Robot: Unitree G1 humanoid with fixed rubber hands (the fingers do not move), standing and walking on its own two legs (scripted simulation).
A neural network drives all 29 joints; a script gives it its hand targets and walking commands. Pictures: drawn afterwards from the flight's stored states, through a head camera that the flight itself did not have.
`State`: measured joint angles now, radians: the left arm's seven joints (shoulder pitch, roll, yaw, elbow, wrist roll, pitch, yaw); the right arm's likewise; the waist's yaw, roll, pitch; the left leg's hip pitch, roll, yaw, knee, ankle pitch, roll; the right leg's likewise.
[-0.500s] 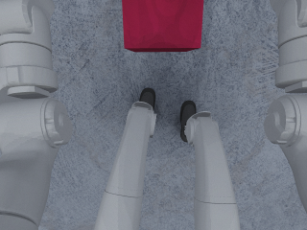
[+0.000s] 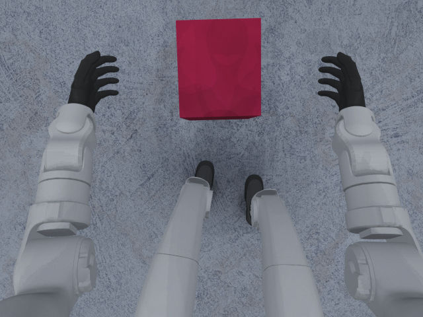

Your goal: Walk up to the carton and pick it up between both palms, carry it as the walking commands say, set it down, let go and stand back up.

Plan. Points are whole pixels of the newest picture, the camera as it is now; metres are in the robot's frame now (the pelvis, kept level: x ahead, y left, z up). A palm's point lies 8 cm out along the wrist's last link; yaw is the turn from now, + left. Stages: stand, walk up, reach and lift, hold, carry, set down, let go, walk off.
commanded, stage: let go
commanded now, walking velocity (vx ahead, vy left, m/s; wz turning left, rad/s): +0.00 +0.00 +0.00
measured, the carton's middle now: (218, 78) +0.52 +0.05 -0.57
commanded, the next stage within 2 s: stand in 1.08 s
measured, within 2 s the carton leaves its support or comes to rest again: neither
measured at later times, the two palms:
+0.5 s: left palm (66, 194) +0.26 +0.23 -0.02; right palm out of the picture +0.30 -0.23 -0.03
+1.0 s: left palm (85, 206) +0.26 +0.20 -0.01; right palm out of the picture +0.26 -0.28 -0.01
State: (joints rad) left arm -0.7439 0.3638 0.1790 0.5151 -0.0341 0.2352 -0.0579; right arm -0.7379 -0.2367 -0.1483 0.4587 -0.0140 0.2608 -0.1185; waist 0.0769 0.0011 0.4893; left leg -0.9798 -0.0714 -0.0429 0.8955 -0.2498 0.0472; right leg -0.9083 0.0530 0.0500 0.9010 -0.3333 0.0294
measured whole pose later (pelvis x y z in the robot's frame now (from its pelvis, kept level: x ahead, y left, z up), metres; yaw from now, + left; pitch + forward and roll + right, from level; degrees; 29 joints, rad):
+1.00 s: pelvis +0.10 -0.04 +0.06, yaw +1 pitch -3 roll +1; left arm 0.22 0.21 0.06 0.43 0.02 0.16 -0.06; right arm 0.23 -0.23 -0.02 0.42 0.01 0.11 0.03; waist -0.01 -0.02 0.09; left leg -0.15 -0.05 -0.06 0.45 -0.26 0.00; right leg -0.09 0.05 0.05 0.47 -0.34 -0.04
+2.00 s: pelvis +0.11 -0.05 +0.05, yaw +4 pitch +2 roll +0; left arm 0.44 0.17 0.00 0.98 0.03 -0.02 0.04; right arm 0.43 -0.15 0.02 1.02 -0.02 -0.02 -0.04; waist 0.00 0.01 -0.11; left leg -0.27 -0.04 -0.10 0.55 -0.31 -0.01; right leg -0.18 0.05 -0.02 0.52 -0.38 -0.06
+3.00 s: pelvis +0.08 -0.06 +0.06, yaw +5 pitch -2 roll +0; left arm 0.40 0.14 -0.01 1.11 0.02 -0.01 0.05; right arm 0.35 -0.12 0.04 1.18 -0.01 0.00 -0.05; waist 0.00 0.01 -0.02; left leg -0.24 -0.01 -0.11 0.51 -0.24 -0.03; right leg -0.13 0.06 -0.05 0.47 -0.31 -0.07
